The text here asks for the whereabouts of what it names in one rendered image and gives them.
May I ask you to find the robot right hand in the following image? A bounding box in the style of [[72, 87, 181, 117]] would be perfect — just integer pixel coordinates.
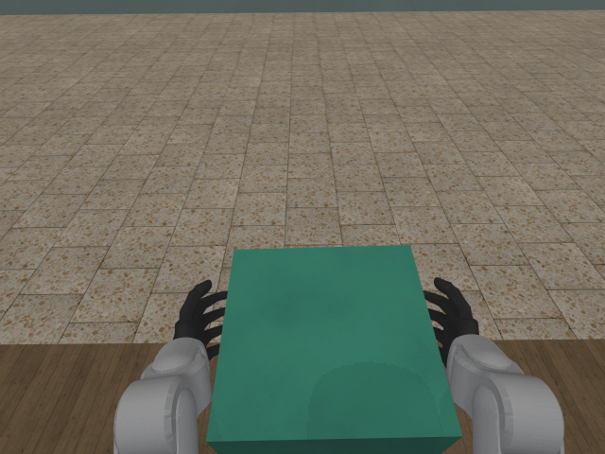
[[423, 277, 479, 368]]

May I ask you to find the robot left hand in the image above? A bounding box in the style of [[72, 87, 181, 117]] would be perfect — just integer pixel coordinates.
[[173, 280, 228, 361]]

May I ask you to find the robot left forearm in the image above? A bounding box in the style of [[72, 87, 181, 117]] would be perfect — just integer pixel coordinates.
[[113, 338, 213, 454]]

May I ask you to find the carton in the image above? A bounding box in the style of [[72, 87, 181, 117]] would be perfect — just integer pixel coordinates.
[[206, 245, 462, 454]]

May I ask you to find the robot right forearm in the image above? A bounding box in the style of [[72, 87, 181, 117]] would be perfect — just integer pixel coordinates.
[[446, 334, 564, 454]]

